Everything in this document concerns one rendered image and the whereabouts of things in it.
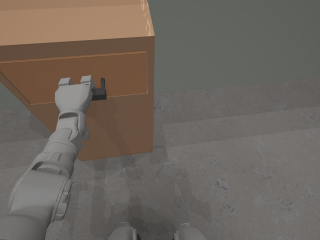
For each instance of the left robot hand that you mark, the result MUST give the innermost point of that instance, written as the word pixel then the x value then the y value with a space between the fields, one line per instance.
pixel 75 96

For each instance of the robot right shin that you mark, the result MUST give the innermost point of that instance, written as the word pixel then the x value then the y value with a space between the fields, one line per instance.
pixel 184 225

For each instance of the robot left forearm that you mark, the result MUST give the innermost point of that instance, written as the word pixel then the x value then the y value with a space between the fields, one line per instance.
pixel 62 149

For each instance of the cabinet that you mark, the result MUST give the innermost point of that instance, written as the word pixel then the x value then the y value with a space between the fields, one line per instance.
pixel 119 125

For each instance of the handle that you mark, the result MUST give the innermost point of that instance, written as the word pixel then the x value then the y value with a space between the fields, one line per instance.
pixel 99 93

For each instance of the robot left upper arm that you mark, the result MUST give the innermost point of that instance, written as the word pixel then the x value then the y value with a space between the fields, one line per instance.
pixel 41 198

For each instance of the left robot thigh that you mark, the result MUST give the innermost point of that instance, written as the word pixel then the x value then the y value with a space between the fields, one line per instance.
pixel 124 233

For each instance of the drawer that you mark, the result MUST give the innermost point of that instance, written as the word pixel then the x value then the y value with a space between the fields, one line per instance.
pixel 38 79

